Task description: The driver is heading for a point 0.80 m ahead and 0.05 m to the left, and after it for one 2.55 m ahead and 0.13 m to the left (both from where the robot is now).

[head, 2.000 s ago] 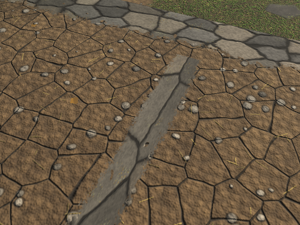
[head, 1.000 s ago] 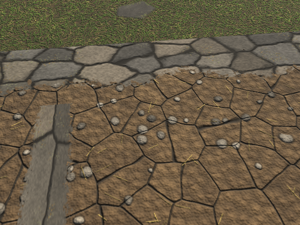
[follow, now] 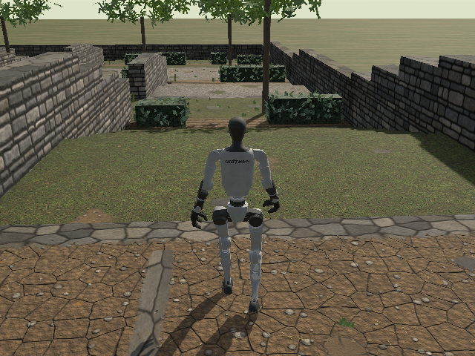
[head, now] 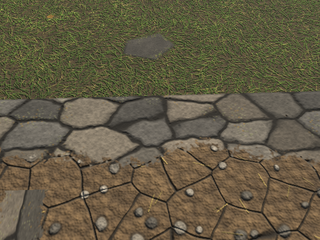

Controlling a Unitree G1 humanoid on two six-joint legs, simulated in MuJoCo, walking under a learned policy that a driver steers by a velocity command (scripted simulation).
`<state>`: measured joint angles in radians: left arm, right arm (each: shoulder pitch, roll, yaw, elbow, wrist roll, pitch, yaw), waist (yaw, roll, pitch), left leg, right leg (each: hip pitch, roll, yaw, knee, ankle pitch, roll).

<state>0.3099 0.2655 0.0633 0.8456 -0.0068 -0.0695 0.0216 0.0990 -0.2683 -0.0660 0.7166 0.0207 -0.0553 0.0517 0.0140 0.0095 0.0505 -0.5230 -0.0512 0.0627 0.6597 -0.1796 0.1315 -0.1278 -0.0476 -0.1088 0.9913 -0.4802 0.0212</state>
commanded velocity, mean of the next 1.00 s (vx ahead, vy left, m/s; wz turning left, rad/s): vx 0.50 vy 0.00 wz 0.27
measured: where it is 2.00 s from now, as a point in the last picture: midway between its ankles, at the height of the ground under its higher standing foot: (147, 115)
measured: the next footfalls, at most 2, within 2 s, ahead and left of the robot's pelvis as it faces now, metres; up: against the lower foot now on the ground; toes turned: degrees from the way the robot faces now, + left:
right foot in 0.42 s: +0.44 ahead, -0.09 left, +0.00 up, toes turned +18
left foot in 0.92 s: +0.61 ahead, +0.22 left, +0.00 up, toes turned +17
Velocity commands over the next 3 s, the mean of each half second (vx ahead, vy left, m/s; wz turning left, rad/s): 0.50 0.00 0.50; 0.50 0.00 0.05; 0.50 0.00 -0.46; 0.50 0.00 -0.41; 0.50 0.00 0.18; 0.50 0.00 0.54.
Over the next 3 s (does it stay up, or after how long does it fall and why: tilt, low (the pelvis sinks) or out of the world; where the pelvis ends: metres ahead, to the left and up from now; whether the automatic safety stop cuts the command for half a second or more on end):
stays up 1.58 0.08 0.00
